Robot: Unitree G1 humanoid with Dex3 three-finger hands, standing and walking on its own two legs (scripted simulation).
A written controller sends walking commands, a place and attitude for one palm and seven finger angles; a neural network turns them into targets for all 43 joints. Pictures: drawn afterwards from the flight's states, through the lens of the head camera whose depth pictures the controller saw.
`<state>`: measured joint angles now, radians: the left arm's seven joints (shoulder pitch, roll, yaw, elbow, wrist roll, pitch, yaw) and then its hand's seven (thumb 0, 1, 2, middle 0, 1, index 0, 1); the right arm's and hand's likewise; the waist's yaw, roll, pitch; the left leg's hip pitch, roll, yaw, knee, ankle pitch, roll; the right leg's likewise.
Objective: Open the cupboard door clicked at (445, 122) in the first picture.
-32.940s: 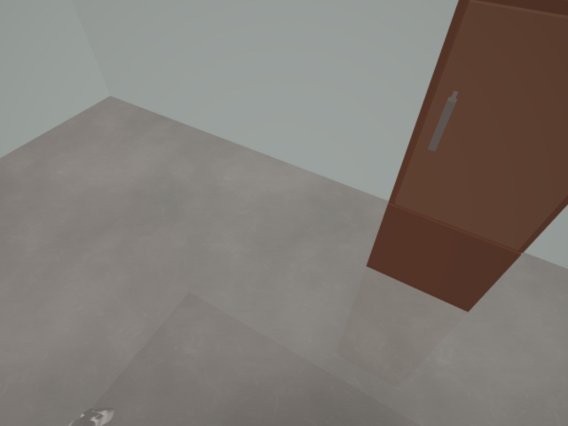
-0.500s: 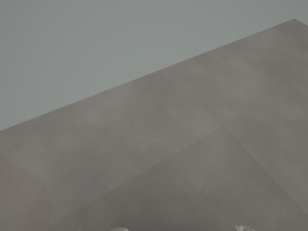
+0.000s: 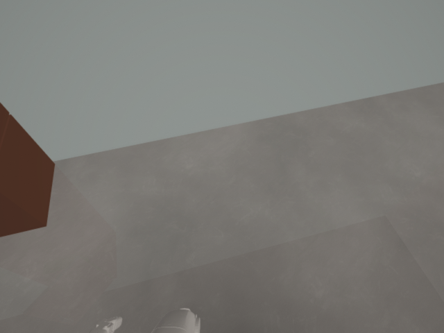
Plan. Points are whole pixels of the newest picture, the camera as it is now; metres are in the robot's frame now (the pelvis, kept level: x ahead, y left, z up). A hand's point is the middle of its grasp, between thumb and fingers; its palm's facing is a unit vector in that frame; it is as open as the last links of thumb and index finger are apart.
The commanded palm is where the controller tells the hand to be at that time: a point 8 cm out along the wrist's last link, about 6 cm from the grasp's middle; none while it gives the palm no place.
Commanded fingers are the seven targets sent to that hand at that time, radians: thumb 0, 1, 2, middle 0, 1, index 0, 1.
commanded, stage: turn to face it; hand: left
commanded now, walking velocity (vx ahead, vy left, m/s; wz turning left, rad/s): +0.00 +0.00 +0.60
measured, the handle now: out of the picture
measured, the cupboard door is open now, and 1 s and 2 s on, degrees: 41 41 41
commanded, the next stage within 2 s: take the last steps up to it in 1.52 s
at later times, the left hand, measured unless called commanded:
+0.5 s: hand out of the picture +0.05 +0.23 -0.16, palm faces +0.31 -0.90 -0.30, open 7.4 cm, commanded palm none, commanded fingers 0.00 0.90 0.90 -0.20 -0.30 -0.20 -0.30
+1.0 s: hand out of the picture -0.06 +0.22 -0.18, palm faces +0.61 -0.76 -0.24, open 7.4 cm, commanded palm none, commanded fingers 0.00 0.90 0.90 -0.20 -0.30 -0.20 -0.30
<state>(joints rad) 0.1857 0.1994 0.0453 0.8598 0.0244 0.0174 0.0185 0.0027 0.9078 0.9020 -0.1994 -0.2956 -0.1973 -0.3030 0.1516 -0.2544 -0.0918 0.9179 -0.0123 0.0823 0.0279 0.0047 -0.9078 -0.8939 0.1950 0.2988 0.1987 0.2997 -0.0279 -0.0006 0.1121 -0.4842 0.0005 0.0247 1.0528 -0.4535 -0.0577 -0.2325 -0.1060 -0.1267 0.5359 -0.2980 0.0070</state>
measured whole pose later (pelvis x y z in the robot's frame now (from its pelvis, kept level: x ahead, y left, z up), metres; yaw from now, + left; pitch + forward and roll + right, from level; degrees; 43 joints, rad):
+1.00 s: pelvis +0.01 +0.00 +0.00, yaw +36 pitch +1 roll -1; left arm 0.17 0.27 0.08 0.90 0.02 0.06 0.00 0.01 0.91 0.90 -0.20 -0.30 -0.20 -0.30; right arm 0.15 -0.21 -0.05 0.89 -0.02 0.02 0.00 0.00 -0.90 -0.89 0.20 0.30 0.20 0.30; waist 0.00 -0.04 0.11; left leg -0.32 -0.02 -0.02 0.54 -0.24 0.04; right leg -0.48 -0.09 -0.03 1.09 -0.44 0.08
